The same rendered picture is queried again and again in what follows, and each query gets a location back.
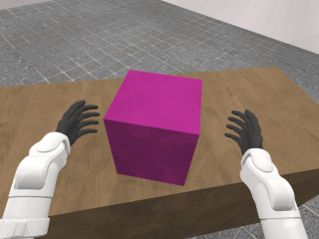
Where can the right robot forearm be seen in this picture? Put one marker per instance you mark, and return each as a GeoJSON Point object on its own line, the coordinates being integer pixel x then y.
{"type": "Point", "coordinates": [273, 196]}

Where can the left robot forearm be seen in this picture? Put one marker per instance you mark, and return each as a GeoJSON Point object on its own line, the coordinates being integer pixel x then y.
{"type": "Point", "coordinates": [27, 209]}

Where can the pedestal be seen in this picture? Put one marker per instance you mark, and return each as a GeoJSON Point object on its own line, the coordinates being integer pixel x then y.
{"type": "Point", "coordinates": [92, 201]}

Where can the carton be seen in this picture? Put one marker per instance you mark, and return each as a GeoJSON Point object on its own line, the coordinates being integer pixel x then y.
{"type": "Point", "coordinates": [153, 125]}

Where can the robot right hand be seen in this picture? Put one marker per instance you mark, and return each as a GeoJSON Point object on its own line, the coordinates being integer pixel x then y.
{"type": "Point", "coordinates": [250, 134]}

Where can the robot left hand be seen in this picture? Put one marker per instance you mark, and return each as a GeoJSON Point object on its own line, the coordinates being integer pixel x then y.
{"type": "Point", "coordinates": [73, 120]}

